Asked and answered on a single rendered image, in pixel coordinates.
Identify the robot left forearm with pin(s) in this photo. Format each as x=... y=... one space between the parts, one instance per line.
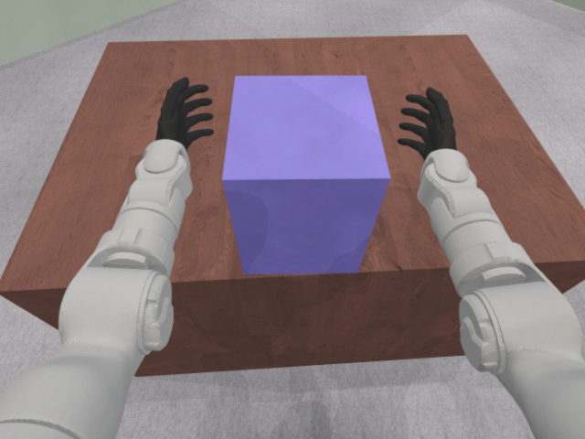
x=147 y=226

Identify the right robot upper arm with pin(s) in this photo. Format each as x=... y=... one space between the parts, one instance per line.
x=526 y=335

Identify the robot right hand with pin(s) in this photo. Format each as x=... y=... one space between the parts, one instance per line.
x=440 y=133

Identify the carton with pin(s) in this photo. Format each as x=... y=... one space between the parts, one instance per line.
x=305 y=173

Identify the left robot upper arm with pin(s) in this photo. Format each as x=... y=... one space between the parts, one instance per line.
x=112 y=318

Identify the robot right forearm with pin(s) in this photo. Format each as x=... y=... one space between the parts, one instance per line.
x=473 y=238

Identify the pedestal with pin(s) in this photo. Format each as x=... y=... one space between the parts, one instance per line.
x=402 y=303

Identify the robot left hand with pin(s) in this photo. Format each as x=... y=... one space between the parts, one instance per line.
x=173 y=123

